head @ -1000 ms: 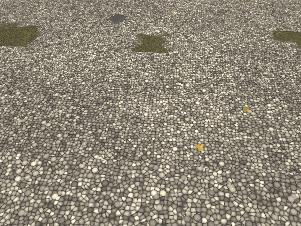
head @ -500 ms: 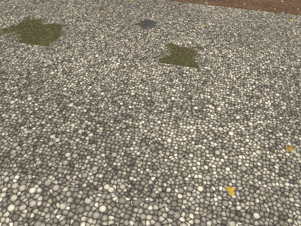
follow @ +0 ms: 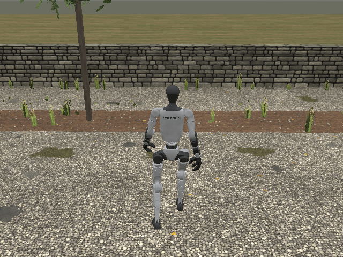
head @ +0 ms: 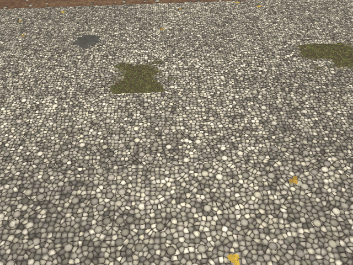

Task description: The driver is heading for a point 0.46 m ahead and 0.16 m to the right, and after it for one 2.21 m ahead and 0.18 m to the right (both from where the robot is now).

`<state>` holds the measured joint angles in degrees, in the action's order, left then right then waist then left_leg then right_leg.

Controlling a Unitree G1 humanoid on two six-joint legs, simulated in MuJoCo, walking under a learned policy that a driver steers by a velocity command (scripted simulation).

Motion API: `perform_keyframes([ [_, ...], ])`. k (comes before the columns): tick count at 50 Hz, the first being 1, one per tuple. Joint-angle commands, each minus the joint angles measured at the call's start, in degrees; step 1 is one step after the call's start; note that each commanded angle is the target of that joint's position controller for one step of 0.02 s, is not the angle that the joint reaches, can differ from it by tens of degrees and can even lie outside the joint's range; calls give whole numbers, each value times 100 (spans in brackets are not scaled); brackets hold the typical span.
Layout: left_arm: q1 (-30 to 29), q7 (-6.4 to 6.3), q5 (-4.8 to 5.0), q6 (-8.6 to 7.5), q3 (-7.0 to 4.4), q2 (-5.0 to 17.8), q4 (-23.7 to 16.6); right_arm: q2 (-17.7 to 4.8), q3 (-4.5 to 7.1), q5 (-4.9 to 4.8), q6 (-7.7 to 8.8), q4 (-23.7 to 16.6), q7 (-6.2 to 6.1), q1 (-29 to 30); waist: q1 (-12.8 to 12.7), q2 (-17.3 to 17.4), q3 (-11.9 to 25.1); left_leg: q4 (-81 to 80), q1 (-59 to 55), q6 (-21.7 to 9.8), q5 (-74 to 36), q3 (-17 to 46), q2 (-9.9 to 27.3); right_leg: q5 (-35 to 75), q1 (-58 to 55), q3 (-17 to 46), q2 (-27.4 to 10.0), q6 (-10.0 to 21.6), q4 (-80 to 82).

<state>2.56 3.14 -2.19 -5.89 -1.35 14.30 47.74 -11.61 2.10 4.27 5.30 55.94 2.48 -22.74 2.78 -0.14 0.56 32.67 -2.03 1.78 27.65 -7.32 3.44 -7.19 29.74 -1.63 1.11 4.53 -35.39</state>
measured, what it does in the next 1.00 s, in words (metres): walks ahead, turning right: left foot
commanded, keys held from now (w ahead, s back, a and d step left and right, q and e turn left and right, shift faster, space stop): e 1.00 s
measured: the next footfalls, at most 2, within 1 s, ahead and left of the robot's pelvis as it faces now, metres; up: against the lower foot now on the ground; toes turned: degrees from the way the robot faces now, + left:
left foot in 0.54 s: +0.21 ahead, +0.11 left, +0.00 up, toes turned -19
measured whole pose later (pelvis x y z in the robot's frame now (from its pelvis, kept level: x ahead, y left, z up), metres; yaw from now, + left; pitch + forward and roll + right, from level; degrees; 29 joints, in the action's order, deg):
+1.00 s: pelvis +0.14 +0.01 +0.03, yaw -34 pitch +2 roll +0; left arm 13.7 3.8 -3.5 -1.3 -1.7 17.1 38.5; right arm -17.8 5.1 3.0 5.7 37.1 -1.8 -10.5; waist 1.8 -1.1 -2.9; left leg 16.4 6.5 -0.9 11.2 -14.3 3.8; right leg -18.4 21.9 -2.5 -3.8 -2.2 -40.4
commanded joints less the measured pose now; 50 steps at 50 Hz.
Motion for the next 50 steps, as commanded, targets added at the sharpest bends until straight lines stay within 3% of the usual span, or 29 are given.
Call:
perform_keyframes([
  [1,3150,-81,-40,-126,-442,1268,522,-677,85,-179,77,-538,188,225,-1401,-710,1680,3687,4233,-85,993,640,-725,1795,-5651,3803,-1837,1931,1554],
  [2,2770,-135,-37,-225,-532,1372,553,-645,83,-234,68,-747,149,893,-1263,-391,836,3844,4642,-281,811,1113,-345,1735,-4815,3402,-1781,1626,1704],
  [3,2131,-186,35,-239,-513,1147,464,-837,123,-171,85,-794,-22,1008,-976,-308,494,3872,4340,-263,581,1220,-26,2258,-3816,3019,-1683,1655,1727],
  [4,1749,-214,62,-231,-405,798,399,-798,114,-50,95,-813,-189,924,-627,-205,624,3677,3744,-278,472,1260,158,3080,-3092,2726,-1577,1728,1805],
  [6,1081,-164,69,-220,-303,428,130,-319,-34,27,10,-743,-368,674,-112,84,475,3009,2730,-178,176,1280,427,3492,-1807,2236,-1412,1574,2158],
  [7,956,-120,69,-236,-338,514,4,-313,-47,12,-33,-765,-393,635,-55,62,531,2743,2523,-78,5,1243,389,3291,-1602,2099,-1291,1525,2294],
  [8,832,-81,58,-254,-414,754,-131,-432,-15,-53,-65,-761,-381,569,-10,11,530,2569,2355,21,-297,1103,287,2988,-1361,1887,-1154,1465,2387],
  [9,796,-35,40,-277,-479,953,-210,-566,26,-102,-109,-737,-363,533,7,-50,444,2434,2208,121,-661,954,170,2652,-1048,1738,-1018,1403,2435],
  [10,923,-10,38,-290,-506,1004,-248,-598,44,-117,-143,-791,-359,621,-48,-151,383,2382,2220,204,-974,873,89,2360,-878,1705,-942,1362,2443],
  [11,1099,-8,5,-291,-524,1041,-294,-613,50,-73,-174,-862,-352,741,-120,-183,314,2294,2353,275,-1166,865,29,2146,-879,1790,-904,1329,2396],
  [12,1282,-2,-2,-298,-525,996,-291,-645,66,-71,-195,-914,-355,876,-174,-235,277,2159,2520,313,-1292,895,28,1901,-993,1894,-917,1303,2343],
  [13,1416,-6,-51,-251,-506,972,-334,-517,25,-24,-218,-1003,-351,990,-232,-366,323,2238,2480,330,-1410,830,10,1632,-939,1899,-832,1236,2246],
  [16,1711,8,9,-213,-497,938,-515,-670,63,-54,-213,-1210,-419,1419,-419,-357,226,1703,2818,348,-1225,893,4,987,-1429,2365,-942,1260,2052],
  [21,1954,8,57,-118,-514,1070,-827,-724,18,-214,-106,-1559,-560,1975,-771,-512,385,758,3248,325,-604,965,-238,1488,-2641,3218,-1223,1455,1537],
  [24,1703,28,74,-19,-505,1119,-975,-776,22,-315,-49,-1579,-553,1784,-620,-492,500,0,2728,155,-913,885,-415,2097,-2532,3348,-1149,1378,1143],
  [26,1453,126,90,73,-421,1084,-1025,-860,49,-436,-10,-1548,-512,1470,-295,-282,509,-1009,1481,-202,-2347,791,-423,2019,-1690,3283,-863,1148,1038],
  [27,1537,182,86,117,-322,914,-1019,-1101,126,-484,32,-1594,-520,1311,-211,-156,651,-1192,615,-655,-3600,1010,-42,1307,-1149,3124,-604,833,832],
  [28,1751,195,117,143,-148,436,-1149,-1551,237,-457,121,-1670,-596,884,-151,619,1252,-1207,-777,-1845,-5940,2160,1132,-764,-203,2350,135,151,-271],
  [29,1907,86,-34,73,-165,439,-1312,-1758,309,-175,203,-1788,-532,950,-206,1083,1135,-1450,-1101,-3157,-6979,3409,2470,-3319,1027,1391,722,-535,-1613],
  [30,1864,-12,-157,123,-322,985,-1153,-1621,368,-21,227,-1784,-522,1023,-165,184,595,-1713,-576,-2881,-6636,3000,2488,-3407,1173,1137,245,-787,-2613],
  [31,1786,-142,-205,211,-375,1131,-1103,-1408,344,-154,222,-1833,-466,1360,-325,307,402,-1771,-179,-2369,-5927,2388,2032,-3064,1054,942,33,-934,-3168],
  [32,1831,-242,-228,252,-402,1191,-1008,-1075,235,-258,213,-2066,-394,1897,-508,306,307,-1706,299,-1961,-5818,1857,1630,-2640,914,878,-27,-1076,-3599],
  [33,1842,-246,-247,262,-330,999,-1011,-927,175,-299,198,-2207,-381,2088,-535,414,328,-1674,599,-1802,-6000,1460,1398,-2199,724,840,-13,-1144,-3744],
  [34,1733,-163,-277,246,-272,915,-1050,-1017,192,-265,162,-2359,-397,2183,-508,396,389,-1725,865,-1805,-5893,1177,1238,-1832,534,616,-1,-1156,-4108],
  [36,1654,-25,-138,230,-254,883,-1130,-1235,261,-180,125,-2478,-463,2035,-354,336,423,-1791,846,-1841,-5451,776,1032,-1248,557,511,11,-1155,-4264],
  [39,1367,15,-48,224,-266,906,-1200,-1314,297,-220,99,-2364,-460,1516,-176,513,281,-1863,305,-1852,-4946,522,1114,-997,714,434,-270,-1165,-3422],
  [43,1109,6,-119,337,-151,703,-1318,-1562,473,-221,92,-2234,-419,1062,15,568,151,-1856,-236,-1928,-4934,491,1467,-1116,602,108,-582,-1112,-1669],
  [46,1168,24,-167,416,-137,732,-1330,-1693,598,-157,134,-2275,-409,1258,-64,698,52,-2017,50,-1882,-4372,500,1679,-1285,-51,-95,-551,-804,-880],
  [50,1106,88,-90,374,-214,817,-1290,-1654,651,-116,116,-2360,-519,1581,-111,738,114,-2031,-127,-1573,-3234,441,1813,-1011,-454,-131,-502,-463,25],
])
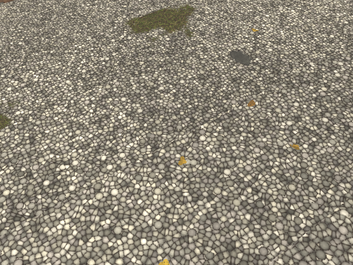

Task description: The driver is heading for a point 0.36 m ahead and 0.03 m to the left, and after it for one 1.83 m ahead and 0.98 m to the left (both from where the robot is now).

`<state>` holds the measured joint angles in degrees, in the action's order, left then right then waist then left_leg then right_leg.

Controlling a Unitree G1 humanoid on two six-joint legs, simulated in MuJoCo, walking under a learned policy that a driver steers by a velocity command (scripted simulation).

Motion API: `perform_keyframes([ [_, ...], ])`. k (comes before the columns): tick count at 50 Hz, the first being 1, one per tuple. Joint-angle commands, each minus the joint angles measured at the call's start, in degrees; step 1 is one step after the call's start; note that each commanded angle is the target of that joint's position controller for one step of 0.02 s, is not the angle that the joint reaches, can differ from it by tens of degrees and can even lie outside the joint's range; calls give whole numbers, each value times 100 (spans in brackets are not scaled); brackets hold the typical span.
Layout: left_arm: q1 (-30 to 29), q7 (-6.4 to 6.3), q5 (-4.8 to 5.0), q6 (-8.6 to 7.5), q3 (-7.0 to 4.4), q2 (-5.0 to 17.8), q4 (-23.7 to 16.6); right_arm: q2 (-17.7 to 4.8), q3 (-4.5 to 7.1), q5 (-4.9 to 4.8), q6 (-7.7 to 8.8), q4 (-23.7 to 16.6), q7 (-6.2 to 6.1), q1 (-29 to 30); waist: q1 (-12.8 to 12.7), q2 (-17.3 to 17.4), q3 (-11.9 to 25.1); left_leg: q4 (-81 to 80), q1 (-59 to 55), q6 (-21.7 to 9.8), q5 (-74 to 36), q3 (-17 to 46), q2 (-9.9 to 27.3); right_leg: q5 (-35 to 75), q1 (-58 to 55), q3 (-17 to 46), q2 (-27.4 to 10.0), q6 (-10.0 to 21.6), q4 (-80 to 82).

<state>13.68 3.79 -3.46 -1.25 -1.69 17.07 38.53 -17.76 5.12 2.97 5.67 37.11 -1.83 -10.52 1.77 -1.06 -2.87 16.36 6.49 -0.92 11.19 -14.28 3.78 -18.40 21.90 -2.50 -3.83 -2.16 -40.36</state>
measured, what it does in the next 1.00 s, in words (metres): walks ahead: right foot, then left foot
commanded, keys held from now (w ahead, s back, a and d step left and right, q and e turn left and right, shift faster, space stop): e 0.04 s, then no key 0.32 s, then q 0.08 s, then w+q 0.54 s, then w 0.02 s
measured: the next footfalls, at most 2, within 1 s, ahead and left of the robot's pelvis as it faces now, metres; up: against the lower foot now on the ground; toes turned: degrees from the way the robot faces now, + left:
right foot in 0.08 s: +0.05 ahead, -0.14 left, +0.00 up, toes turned -7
left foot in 0.80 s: +0.07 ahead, +0.09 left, +0.00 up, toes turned +5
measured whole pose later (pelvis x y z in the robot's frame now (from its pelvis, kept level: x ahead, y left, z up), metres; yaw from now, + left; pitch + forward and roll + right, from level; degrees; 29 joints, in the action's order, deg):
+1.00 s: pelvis +0.12 +0.04 -0.03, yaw +9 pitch +1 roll +0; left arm 11.3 1.8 -5.3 -5.0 -0.1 15.7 38.9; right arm -12.4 0.4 4.3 8.0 46.7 4.0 -26.3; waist 2.5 -1.4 1.2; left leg 36.8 11.3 -7.4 26.5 1.2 -7.8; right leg -12.1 41.7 4.3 -3.3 -1.2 -70.0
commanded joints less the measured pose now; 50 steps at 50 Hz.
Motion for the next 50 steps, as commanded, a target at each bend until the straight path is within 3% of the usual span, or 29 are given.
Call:
perform_keyframes([
  [1,8,50,69,-119,-210,546,-343,-1047,355,2,39,-464,-121,423,-55,768,474,-282,-978,-1173,-1303,1045,1733,365,139,-114,57,310,932],
  [4,200,81,177,-290,-404,655,-317,-749,230,12,-123,-184,-76,175,-231,332,715,614,-81,-513,-83,664,1282,2225,-1530,-104,319,904,2134],
  [5,465,-51,191,-354,-577,1241,-399,-120,62,33,-136,-337,-36,-185,-106,-759,1240,1872,772,128,1398,-102,499,5042,-2695,1056,-746,1760,1924],
  [6,792,-86,191,-447,-690,1698,-575,-68,-32,7,-18,-685,-53,-111,-295,-974,1501,2754,2056,403,2949,613,-205,4954,-3334,2792,-1844,2808,2077],
  [7,924,-173,68,-587,-711,1426,-356,-295,-16,-20,22,-551,12,221,-535,-435,833,3117,2775,384,2833,1430,-94,3886,-3066,2575,-1728,2565,2279],
  [9,530,-182,304,-624,-567,900,-433,-772,140,-15,-1,-274,-32,125,-377,-460,675,3801,2829,425,2365,1548,132,3641,-2558,1719,-1307,2009,2301],
  [11,154,-166,372,-522,-487,818,-640,-599,37,60,-41,-209,9,-71,-71,-529,563,4239,2195,416,1887,1580,123,4038,-1586,1390,-1166,1849,2493],
  [16,-472,-114,195,-439,-360,683,-1001,-382,-88,0,-124,254,372,-643,128,-260,646,4184,1732,691,489,1649,187,3431,-965,928,-711,1553,2334],
  [20,-345,146,369,-341,-211,434,-896,-119,-218,-59,-174,466,606,-805,-99,-57,436,2903,1472,928,706,1491,391,1900,-872,1068,-618,1071,1766],
  [21,-207,-240,400,4,-164,186,-616,94,-303,-360,-656,218,400,-18,-460,-286,1089,2411,1286,592,1209,775,-392,4643,-1667,850,-629,1184,1803],
  [22,-65,-395,389,159,-144,313,-539,149,-355,-460,-859,151,279,-243,-378,-687,1194,2322,1155,441,1060,979,-359,5506,-1997,782,-658,1170,1462],
  [23,47,34,461,-110,-272,894,-631,-192,-271,-306,-295,262,490,-865,-101,-152,415,2092,1274,545,242,1582,396,2468,-1428,1481,-1072,974,1506],
  [24,-312,190,464,-154,-245,690,-651,-363,-222,-257,-109,390,493,-712,-135,199,331,1635,1372,507,-21,1616,408,494,-1185,1638,-1024,970,1667],
  [25,-314,160,387,-159,-235,614,-626,-455,-209,-173,-38,345,479,-531,-337,-79,254,1716,1536,404,348,1515,225,-1332,-1086,1888,-935,999,1967],
  [26,66,40,283,-161,-406,1048,-492,-665,-141,-72,-9,199,402,-318,-587,-478,101,2074,2057,187,1326,1293,-98,-2404,-1266,2290,-1075,1392,2344],
  [27,208,-128,229,-220,-458,1124,-497,-696,-113,-50,13,129,314,-338,-620,-681,13,2337,2669,-53,1667,1277,-179,-2831,-1578,2803,-1477,1799,2513],
  [29,490,-394,178,-460,-244,442,-414,-271,-264,-30,51,64,204,-43,-824,-744,-77,3016,3404,-350,1606,1691,47,-2647,-1963,3280,-2057,2072,2862],
  [31,429,-559,182,-574,-181,269,-343,106,-398,101,62,0,192,82,-718,-494,40,3157,3270,-400,1762,1629,99,-2052,-2050,2608,-1893,1842,3072],
  [34,-323,-656,-16,-490,-231,540,-589,186,-363,176,76,255,447,-620,-330,-330,79,3654,1260,-241,1032,917,-273,-1219,-550,764,-991,1309,3056],
  [35,-563,-638,-110,-448,-241,601,-654,128,-316,108,117,317,581,-836,-145,-282,66,3594,922,-212,784,925,-309,-1175,-305,394,-898,1212,2923],
  [38,-615,-520,-82,-344,-269,840,-568,148,-292,-79,317,383,750,-1135,26,-25,-83,2538,239,-206,395,721,-493,-1492,-101,31,-924,1280,1925],
  [39,-586,-471,-137,-310,-274,842,-524,2,-208,-29,421,615,722,-1777,260,233,-54,2187,-302,-183,442,644,-680,-1585,136,-105,-820,1327,993],
  [40,-403,-403,-229,-336,-187,516,-386,-283,-78,124,520,794,638,-2288,471,808,38,1514,-833,-206,416,1063,-680,-1053,443,-407,-471,1208,-669],
  [41,-124,-255,-295,-389,-30,-116,-494,-1192,92,121,603,679,420,-2661,289,1558,473,1136,-1809,-1250,-1982,3771,566,-1770,1808,-263,365,659,-2919],
  [42,-3,-115,-105,-645,117,-416,-744,-1459,111,18,655,430,456,-2728,397,1151,669,524,-2356,-2250,-2738,5532,1544,-1912,3073,835,759,378,-3345],
  [43,-637,-131,155,-690,-30,140,-729,-944,71,20,636,506,526,-2267,580,835,-285,439,-1673,-2404,-931,5696,1741,-1560,4086,1213,452,216,-4140],
  [45,-533,-313,-63,-634,-122,578,-493,-201,-206,29,468,539,595,-1761,137,177,-101,695,-860,-2016,181,4665,1062,-532,3883,1094,187,137,-4354],
  [47,-311,-244,-261,-534,20,390,-344,110,-399,158,311,417,601,-1105,-225,104,-243,675,363,-1744,-137,4021,691,425,3254,1082,-119,151,-3431],
  [50,-916,-128,-188,-354,269,11,-458,41,-418,165,289,651,565,-1494,135,230,36,625,732,-1710,-200,3326,222,1475,2762,556,-132,-31,-2222],
])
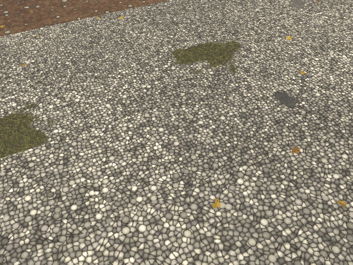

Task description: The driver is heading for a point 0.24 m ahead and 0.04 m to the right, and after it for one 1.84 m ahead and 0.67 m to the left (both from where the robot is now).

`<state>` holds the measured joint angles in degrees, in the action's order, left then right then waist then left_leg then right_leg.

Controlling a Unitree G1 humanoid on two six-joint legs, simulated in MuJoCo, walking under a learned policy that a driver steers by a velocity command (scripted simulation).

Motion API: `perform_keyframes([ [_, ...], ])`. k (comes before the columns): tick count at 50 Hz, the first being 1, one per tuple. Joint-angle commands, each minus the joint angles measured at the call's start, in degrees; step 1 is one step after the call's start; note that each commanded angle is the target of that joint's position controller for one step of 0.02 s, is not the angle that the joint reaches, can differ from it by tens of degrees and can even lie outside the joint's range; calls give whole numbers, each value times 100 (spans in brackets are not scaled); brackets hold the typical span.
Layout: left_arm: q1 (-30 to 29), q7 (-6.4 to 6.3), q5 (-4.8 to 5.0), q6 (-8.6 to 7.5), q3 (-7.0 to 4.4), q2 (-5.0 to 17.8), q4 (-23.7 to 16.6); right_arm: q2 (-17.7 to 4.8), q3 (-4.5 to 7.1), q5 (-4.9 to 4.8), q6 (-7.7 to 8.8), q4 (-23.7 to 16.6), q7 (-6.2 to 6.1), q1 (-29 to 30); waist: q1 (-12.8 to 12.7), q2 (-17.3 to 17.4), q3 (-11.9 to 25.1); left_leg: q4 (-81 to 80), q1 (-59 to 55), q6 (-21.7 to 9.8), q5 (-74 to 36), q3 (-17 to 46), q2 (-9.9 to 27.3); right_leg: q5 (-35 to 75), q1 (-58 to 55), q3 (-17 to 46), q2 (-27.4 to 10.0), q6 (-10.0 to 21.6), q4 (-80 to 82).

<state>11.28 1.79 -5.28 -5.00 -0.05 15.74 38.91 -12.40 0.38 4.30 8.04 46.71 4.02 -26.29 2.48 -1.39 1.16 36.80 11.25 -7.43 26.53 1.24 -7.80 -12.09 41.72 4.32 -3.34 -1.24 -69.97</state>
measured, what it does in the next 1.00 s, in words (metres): goes down: right foot 0.16 m lower, then left foot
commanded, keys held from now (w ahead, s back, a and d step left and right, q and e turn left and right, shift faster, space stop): w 1.00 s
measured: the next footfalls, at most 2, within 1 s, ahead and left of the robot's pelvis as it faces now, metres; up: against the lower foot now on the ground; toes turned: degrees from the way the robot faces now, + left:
right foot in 0.30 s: +0.33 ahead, -0.09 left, -0.16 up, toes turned +3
left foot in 0.68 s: +0.58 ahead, +0.20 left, -0.16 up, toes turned +9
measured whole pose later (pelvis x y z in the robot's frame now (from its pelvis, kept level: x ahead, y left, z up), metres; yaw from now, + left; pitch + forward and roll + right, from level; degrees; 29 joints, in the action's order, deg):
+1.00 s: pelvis +0.56 +0.12 -0.13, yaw +8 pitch +0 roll +1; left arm 6.0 2.9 -4.6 -4.3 -1.0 12.8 49.0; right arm -10.9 0.0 3.9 6.8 55.4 2.4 -26.0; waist 5.4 -1.9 -1.0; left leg 14.9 6.9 -4.7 8.6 -2.5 -4.0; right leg -1.4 38.0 1.2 -5.1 0.6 -44.8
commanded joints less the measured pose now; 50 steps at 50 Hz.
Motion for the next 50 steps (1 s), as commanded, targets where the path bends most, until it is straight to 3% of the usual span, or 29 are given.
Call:
perform_keyframes([
  [1,-576,187,-123,51,237,-6,-442,-622,59,155,51,-228,-78,-102,101,321,-298,-1033,590,-956,-1829,1561,1160,1448,441,-215,-171,-35,522],
  [2,-584,244,-125,59,225,87,-457,-710,72,143,57,-170,-77,-193,85,280,-320,-928,793,-909,-2078,1523,1121,1502,353,-399,-88,3,558],
  [3,-665,283,-198,-8,248,148,-406,-402,-1,118,82,77,-263,-802,418,136,-402,-485,-266,-838,-1349,1589,981,2620,1368,52,-179,-28,1464],
  [5,-1277,279,-138,-31,252,198,-398,-255,-80,-27,29,258,-326,-1243,750,165,-580,-10,-266,-664,-840,1599,854,3976,1506,-148,-200,6,2929],
  [8,-1472,301,-93,72,315,58,-528,-771,-50,-23,-71,229,2,-841,340,418,-702,-331,2639,-631,-64,1741,672,4076,-1827,-752,159,157,2931],
  [11,-1453,168,-24,72,216,397,-314,-929,-8,-247,-17,425,-7,-983,376,192,-981,475,1262,-306,-702,2120,783,2705,-1695,-726,254,42,3797],
  [13,-707,26,22,139,164,467,126,-940,-14,-225,-48,616,-72,-1059,262,203,-833,1840,-27,69,-2076,1920,520,2665,-2117,-642,251,114,4963],
  [14,541,29,-23,181,143,380,636,-945,-49,-190,-95,624,-3,-715,-243,236,-839,2924,-1,182,-2323,1821,425,3216,-2859,-467,-79,226,5593],
  [15,2411,-19,76,103,-47,619,1234,-1001,-52,-44,-151,464,125,-489,-945,-328,-293,4201,1356,505,-3324,1284,212,3874,-5366,-705,-207,661,5269],
  [16,3946,79,39,36,-220,834,1602,-386,-180,112,-140,445,273,-944,-1142,-1268,1512,7120,3582,887,389,999,-234,6479,-8810,420,-1303,2197,2919],
  [17,3735,293,-25,48,-237,826,1442,-294,-197,96,-128,357,315,-1320,-983,-491,2523,7634,4474,1002,1748,949,-166,7026,-9666,1667,-2149,2899,2642],
  [18,2839,302,-93,93,-383,1152,1237,-489,-140,-21,-139,-141,320,-446,-1091,-200,1514,7990,6156,1123,1730,757,-141,4402,-9084,2583,-2418,3102,3428],
  [19,2008,231,-61,123,-339,823,1067,-570,-159,-66,-172,-384,228,295,-1021,467,663,7397,6486,818,900,814,536,1643,-7450,2527,-2506,2739,4404],
  [20,978,228,8,41,-69,52,842,-676,-84,80,-236,-211,25,639,-550,1169,-260,5512,5567,483,-528,853,985,594,-5223,1766,-1822,2252,5520],
  [21,2,234,67,22,159,-402,512,-683,-91,250,-312,-83,-118,363,90,431,-593,3307,3823,435,-1464,1129,1652,1377,-2893,1808,-2021,2535,6277],
  [22,-302,254,110,-27,159,-369,500,-620,-78,293,-395,-12,-144,566,334,45,-1051,2203,2829,487,-1336,1021,1872,1724,-1688,1366,-1747,2477,6405],
  [23,64,225,226,-120,28,-3,692,-400,-144,247,-466,-23,-113,696,238,-193,-619,2007,2216,525,-1398,665,1809,1679,-1560,920,-1343,2334,6260],
  [25,241,195,219,-274,-184,567,771,-193,-305,38,-485,-15,-21,770,132,270,-393,890,1438,531,-1506,160,1573,1321,-1386,375,-928,2000,6202],
  [26,373,212,156,-286,-267,729,814,-222,-343,38,-466,-58,8,993,-41,304,-396,530,1399,509,-2007,83,1423,1486,-1578,305,-897,1975,6056],
  [32,1086,221,163,-140,-318,546,1194,-900,-31,-37,-270,-484,-112,2294,-353,-61,-428,-223,1356,142,-2658,-247,966,1450,-3126,10,-850,1355,5080],
  [34,779,188,68,-164,-346,593,1040,-1446,259,-168,-86,-339,-171,1458,159,188,76,-16,-592,-254,-3006,-226,858,2234,-2394,-552,-336,836,3726],
  [35,1530,247,-27,-240,-139,-184,1043,-1752,315,-198,-93,-48,-185,7,329,1411,1728,-573,-3490,-1503,-3248,1947,2237,196,-876,-952,529,281,1692],
  [36,1317,390,97,-226,-146,-34,1100,-1539,281,-212,-175,317,-194,-1349,907,1402,2067,-1670,-4282,-1711,-1512,3927,2870,-2349,280,-570,963,250,337],
  [37,446,349,233,-191,-211,108,997,-1458,323,-145,-101,518,-237,-1290,1018,986,635,-2013,-3275,-1049,-296,3537,2607,-1974,1093,-30,608,529,-188],
  [38,242,191,235,-208,-220,191,1041,-1253,300,-217,-78,392,-282,-407,662,840,-41,-2162,-2055,-804,84,2922,2479,-1371,995,-59,189,620,-213],
  [40,368,-7,-32,-179,-181,42,1034,-476,35,-284,-94,206,-357,630,-5,595,25,-2487,-643,-787,-697,2283,2344,-819,-146,12,-259,671,278],
  [41,300,-17,-106,-128,-137,-138,1030,-354,-10,-269,-101,92,-383,937,-192,483,-32,-2709,-100,-786,-891,2108,2314,-825,-533,16,-355,612,479],
  [45,-9,89,107,-32,-133,-108,982,-612,114,-51,5,139,-359,870,-170,292,-117,-3086,114,-751,-1772,1102,2032,264,-653,-241,-301,300,1683],
  [50,-620,134,58,79,-118,-114,653,-533,93,-4,-43,674,-35,135,23,443,-332,-2843,46,-871,-2363,669,1990,1725,-709,-238,-222,111,2708],
])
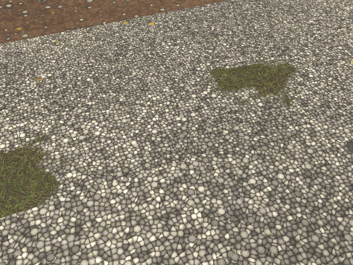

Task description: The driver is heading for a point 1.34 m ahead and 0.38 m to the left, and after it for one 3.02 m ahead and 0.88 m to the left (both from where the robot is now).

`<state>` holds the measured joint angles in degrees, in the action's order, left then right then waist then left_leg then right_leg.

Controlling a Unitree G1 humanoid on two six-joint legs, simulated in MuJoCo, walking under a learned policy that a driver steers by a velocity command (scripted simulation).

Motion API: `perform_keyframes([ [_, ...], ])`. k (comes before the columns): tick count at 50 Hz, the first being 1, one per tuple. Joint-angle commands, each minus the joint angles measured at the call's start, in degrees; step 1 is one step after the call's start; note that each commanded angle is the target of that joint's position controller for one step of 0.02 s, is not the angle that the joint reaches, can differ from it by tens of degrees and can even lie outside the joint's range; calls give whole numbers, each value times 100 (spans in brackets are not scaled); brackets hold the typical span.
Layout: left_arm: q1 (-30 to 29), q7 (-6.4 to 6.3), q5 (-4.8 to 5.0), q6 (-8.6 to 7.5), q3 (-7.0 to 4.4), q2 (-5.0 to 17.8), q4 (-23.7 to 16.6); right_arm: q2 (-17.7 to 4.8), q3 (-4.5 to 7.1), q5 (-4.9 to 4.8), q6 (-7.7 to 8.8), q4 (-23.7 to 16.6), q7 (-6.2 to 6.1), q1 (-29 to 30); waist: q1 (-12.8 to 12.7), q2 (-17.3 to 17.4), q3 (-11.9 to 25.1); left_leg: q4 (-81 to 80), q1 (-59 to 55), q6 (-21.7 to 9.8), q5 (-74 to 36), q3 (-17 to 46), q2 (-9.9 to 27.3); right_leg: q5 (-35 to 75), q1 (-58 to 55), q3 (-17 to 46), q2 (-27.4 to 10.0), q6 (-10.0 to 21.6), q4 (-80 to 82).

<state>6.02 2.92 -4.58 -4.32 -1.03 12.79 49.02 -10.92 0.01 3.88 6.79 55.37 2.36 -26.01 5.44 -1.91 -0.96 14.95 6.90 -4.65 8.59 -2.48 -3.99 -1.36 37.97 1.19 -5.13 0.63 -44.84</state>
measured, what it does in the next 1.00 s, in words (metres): goes down: right foot, then left foot 0.16 m lower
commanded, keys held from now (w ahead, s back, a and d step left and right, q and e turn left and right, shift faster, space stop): w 0.48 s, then w+q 0.52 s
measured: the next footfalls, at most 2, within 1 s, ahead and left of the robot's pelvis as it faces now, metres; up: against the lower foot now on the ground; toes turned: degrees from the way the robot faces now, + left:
right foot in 0.22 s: +0.23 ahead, -0.16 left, +0.00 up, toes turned -4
left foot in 0.72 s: +0.59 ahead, +0.10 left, -0.16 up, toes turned +10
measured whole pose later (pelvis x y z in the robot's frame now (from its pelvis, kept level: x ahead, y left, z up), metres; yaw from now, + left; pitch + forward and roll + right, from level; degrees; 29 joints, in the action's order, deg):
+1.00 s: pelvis +0.59 +0.02 -0.17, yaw +13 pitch +0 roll +2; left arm 4.9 1.1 -4.0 -4.7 1.0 13.1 47.4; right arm -10.9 0.9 2.8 5.9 56.5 5.4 -25.3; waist 3.5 -2.4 -0.3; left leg 21.9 8.5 -5.8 13.9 0.3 -6.9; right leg -9.3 35.3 2.8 -6.0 0.4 -42.2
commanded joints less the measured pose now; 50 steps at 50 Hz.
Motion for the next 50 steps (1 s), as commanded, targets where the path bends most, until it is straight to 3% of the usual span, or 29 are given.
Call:
perform_keyframes([
  [1,-148,38,-29,35,-29,190,-396,-678,125,41,67,-169,188,61,-250,504,-125,-578,548,-1136,-508,923,1564,612,-494,-25,35,-53,151],
  [3,-68,44,-41,23,-23,233,-437,-591,81,165,71,-46,218,-4,-333,624,-199,-362,559,-1123,-693,978,1705,750,-740,145,-10,24,-237],
  [8,-638,-92,34,-79,-173,399,-827,-817,160,18,46,140,-22,-439,-44,527,-249,410,-1125,-992,-1622,1123,1965,-1054,-237,-129,93,147,400],
  [11,637,-71,194,-188,-357,532,-503,-1244,339,14,5,20,63,85,-753,399,21,1984,409,-761,-3061,477,1327,-448,-3238,-922,713,469,1090],
  [12,1279,-142,227,-276,-461,895,-387,-837,260,39,37,-48,144,-240,-791,-413,1041,3605,1638,-301,-1969,100,610,463,-5169,-20,207,1295,1020],
  [13,2662,-145,111,-283,-411,973,-153,-99,32,120,113,-202,212,-450,-1207,-1379,2166,5772,3314,162,2900,156,-327,1160,-7046,2529,-1388,2751,1755],
  [14,3334,-125,-153,-346,-462,775,223,-433,161,-108,168,-614,267,875,-1817,-570,666,6240,4622,-19,2853,1097,-259,175,-6113,3262,-1525,2424,2482],
  [15,2627,-98,-23,-415,-487,837,238,-504,227,-205,144,-818,151,1464,-1374,-284,-216,6218,4696,-108,2199,1082,282,-160,-4994,2677,-1624,2130,2596],
  [16,2061,-105,124,-348,-351,486,137,-677,301,-97,74,-790,35,1408,-1018,235,-162,6053,4227,-77,1803,897,628,-397,-4211,2356,-1534,2032,2572],
  [17,1813,-102,172,-309,-213,131,81,-509,260,38,31,-742,-16,1320,-796,134,-169,5747,3849,-90,1404,932,834,-243,-3580,1923,-1389,1956,2649],
  [19,1552,-163,137,-222,-112,-139,-7,-40,126,216,-143,-770,-22,1383,-582,36,-224,4929,3364,-9,982,782,1051,-440,-2711,1282,-1019,1707,2957],
  [20,1480,-263,3,-214,-69,-235,-19,79,41,310,-196,-707,61,1127,-518,53,-165,4655,3147,-85,30,802,1058,-968,-2431,969,-728,1491,2771],
  [22,1465,-375,-92,-358,2,-245,-8,-60,25,337,-173,-809,153,1458,-633,119,-184,3560,3419,-31,-1837,889,1127,-1023,-2275,717,-477,1340,2398],
  [24,1632,-330,-90,-362,1,63,62,-109,26,198,-183,-868,174,1487,-703,-8,94,2345,1900,38,-3904,360,860,-1545,-1030,-45,143,1097,1844],
  [25,1765,-258,-176,-345,33,38,188,-190,26,176,-248,-969,195,1565,-673,-70,-108,2515,1490,63,-4069,297,860,-1821,-473,50,-20,1132,1844],
  [28,2601,-229,-52,-386,184,-101,520,-543,81,254,-371,-1245,136,2230,-948,187,-674,2076,2661,119,-3432,489,1131,-2292,-1651,670,-658,1253,1237],
  [31,3304,-356,124,-336,212,58,893,-507,57,224,-361,-1324,127,2985,-1386,143,-968,1113,3182,129,-2908,404,1224,-2123,-2881,892,-870,1043,737],
  [34,3505,-369,139,-125,172,309,1131,-477,40,219,-319,-1232,136,3113,-1460,239,-1099,389,2395,74,-2551,145,1178,-1404,-3099,714,-788,858,302],
  [35,3316,-293,87,-75,126,492,1130,-688,144,152,-282,-1036,93,2684,-1179,379,-903,252,1673,31,-2491,-85,1017,-725,-3056,498,-684,778,-128],
  [36,3226,-112,-92,-13,40,737,1204,-1028,329,20,-247,-572,-17,1325,-650,572,-305,264,-97,-102,-3271,-288,827,-21,-2734,-89,-303,500,-1227],
  [37,3054,104,-303,5,101,562,1106,-1494,563,12,-160,-152,-56,-127,9,687,167,817,-2319,-393,-3647,-416,769,366,-1318,-487,-70,111,-2651],
  [38,3843,251,-226,-25,319,-396,1103,-1945,687,5,-236,-9,77,-1190,-64,1779,2160,2749,-5352,-1868,-6101,840,1867,-3627,232,-604,522,-420,-5294],
  [39,2982,401,10,-46,249,121,715,-1691,642,91,-273,308,127,-1907,539,1084,2482,2407,-5830,-2112,-5620,1998,2291,-4629,1257,-341,763,-569,-6490],
  [40,1578,393,212,-169,189,276,87,-1559,651,30,-284,314,62,-1897,899,839,1336,1388,-4995,-1895,-2250,2814,2443,-4140,2736,-124,716,-338,-6584],
  [41,784,237,197,-291,153,395,-132,-1357,531,-34,-261,49,42,-856,553,262,275,737,-3078,-1451,-614,2660,2275,-3348,2630,57,199,-29,-5651],
  [42,893,0,43,-384,125,380,-175,-818,308,-11,-210,-159,74,-98,9,16,41,475,-1624,-1411,-553,2584,2186,-2243,1909,482,-101,92,-4399],
  [44,1043,-213,-74,-344,111,208,-6,-469,120,-68,-44,-555,124,896,-661,216,-385,-444,985,-1607,-928,1928,1914,-1177,-29,418,-442,226,-1908],
  [47,894,-199,51,-60,233,-29,-191,-785,183,-187,94,-491,220,967,-859,408,-214,-593,1831,-1595,-1073,1741,1552,-1139,-1238,31,-168,-23,-14],
  [50,260,-180,101,16,330,-16,-335,-1089,373,-80,48,-454,404,677,-584,343,-159,-268,1484,-1423,-1617,1833,1472,160,-1406,38,103,-72,941],
])
Velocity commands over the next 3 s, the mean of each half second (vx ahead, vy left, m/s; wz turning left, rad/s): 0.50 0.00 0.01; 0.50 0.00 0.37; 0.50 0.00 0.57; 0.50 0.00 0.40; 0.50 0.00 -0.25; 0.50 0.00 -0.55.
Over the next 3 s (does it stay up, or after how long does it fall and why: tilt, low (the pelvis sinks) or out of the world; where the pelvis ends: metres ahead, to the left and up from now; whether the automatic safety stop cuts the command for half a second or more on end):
stays up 1.47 0.58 -0.35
